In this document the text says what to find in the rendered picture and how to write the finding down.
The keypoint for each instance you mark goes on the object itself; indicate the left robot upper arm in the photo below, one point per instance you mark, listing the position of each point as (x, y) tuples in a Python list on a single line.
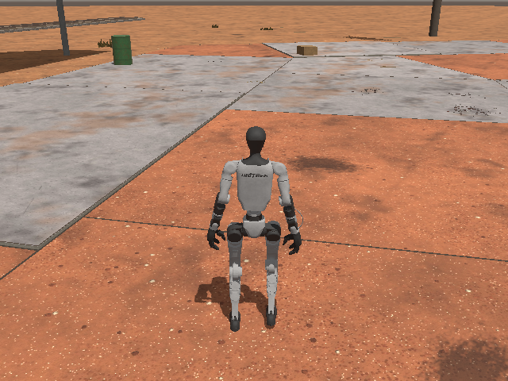
[(226, 181)]

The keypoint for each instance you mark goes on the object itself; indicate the robot left shin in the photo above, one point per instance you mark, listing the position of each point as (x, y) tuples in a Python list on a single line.
[(234, 292)]

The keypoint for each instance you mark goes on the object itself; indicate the left robot thigh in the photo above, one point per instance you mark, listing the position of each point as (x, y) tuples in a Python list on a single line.
[(234, 238)]

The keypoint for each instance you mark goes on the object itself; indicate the robot right forearm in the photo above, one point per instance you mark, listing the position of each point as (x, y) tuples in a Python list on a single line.
[(291, 217)]

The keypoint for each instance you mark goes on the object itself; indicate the right robot hand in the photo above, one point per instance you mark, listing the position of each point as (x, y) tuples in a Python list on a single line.
[(296, 244)]

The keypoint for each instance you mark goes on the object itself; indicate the right robot upper arm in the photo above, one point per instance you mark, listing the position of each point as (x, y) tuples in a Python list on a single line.
[(283, 183)]

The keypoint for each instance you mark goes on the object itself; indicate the left robot hand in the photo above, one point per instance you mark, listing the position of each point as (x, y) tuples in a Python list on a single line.
[(211, 238)]

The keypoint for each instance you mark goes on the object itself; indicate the robot left forearm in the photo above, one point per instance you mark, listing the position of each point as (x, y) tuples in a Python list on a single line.
[(217, 214)]

